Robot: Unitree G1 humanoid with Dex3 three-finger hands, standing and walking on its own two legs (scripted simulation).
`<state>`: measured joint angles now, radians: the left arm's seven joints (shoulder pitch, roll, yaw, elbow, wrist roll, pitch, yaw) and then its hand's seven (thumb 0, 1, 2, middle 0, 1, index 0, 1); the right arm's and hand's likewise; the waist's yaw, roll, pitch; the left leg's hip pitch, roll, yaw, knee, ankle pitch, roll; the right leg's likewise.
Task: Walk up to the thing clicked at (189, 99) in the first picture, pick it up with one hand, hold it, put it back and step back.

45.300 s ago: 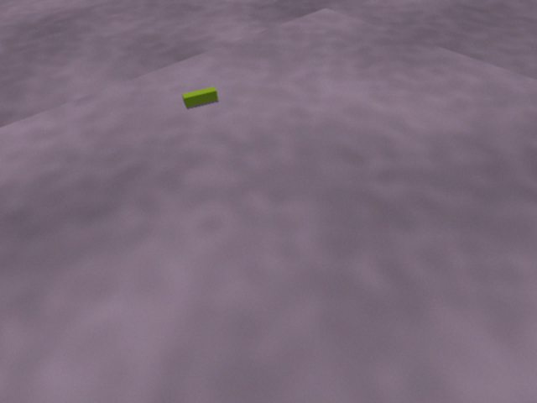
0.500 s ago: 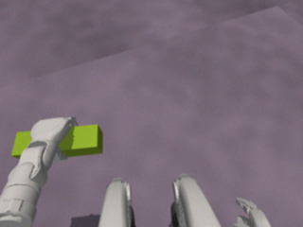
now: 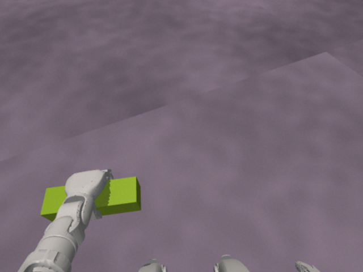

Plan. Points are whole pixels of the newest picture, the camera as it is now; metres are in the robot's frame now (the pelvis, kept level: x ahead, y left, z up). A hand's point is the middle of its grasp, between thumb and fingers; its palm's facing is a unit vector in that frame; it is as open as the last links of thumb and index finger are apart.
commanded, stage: lift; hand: left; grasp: from above
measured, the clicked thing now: (94, 199) +0.34 +0.24 -0.11
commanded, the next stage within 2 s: hold in 0.18 s
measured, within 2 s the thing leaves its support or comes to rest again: neither
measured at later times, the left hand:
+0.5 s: hand (91, 183) +0.35 +0.22 -0.02, palm faces -0.45 -0.05 -0.89, open 9.9 cm
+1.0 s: hand (88, 183) +0.33 +0.21 +0.01, palm faces -0.46 -0.04 -0.89, open 9.9 cm
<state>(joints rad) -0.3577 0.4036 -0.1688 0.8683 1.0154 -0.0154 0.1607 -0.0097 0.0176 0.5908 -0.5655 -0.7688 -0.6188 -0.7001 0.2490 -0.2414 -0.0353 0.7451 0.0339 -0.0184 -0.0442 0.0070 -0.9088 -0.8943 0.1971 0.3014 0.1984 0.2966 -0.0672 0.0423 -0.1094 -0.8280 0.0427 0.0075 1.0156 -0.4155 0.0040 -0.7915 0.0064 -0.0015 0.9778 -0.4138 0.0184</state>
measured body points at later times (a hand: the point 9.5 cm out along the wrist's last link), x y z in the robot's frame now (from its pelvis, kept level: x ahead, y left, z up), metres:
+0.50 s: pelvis +0.04 +0.00 +0.04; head +0.07 -0.01 +0.49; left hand +0.37 +0.22 +0.03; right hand +0.14 -0.27 -0.08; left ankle +0.05 +0.11 -0.67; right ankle +0.04 -0.13 -0.67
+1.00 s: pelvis +0.04 -0.01 +0.06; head +0.05 -0.03 +0.51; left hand +0.35 +0.21 +0.06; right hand +0.16 -0.27 -0.06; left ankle +0.05 +0.11 -0.67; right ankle +0.04 -0.13 -0.67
